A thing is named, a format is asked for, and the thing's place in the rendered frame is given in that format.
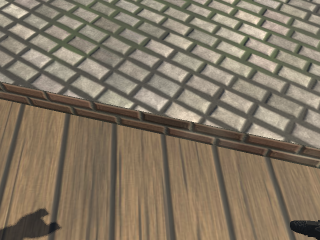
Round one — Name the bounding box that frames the right robot hand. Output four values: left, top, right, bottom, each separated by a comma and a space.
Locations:
290, 220, 320, 240

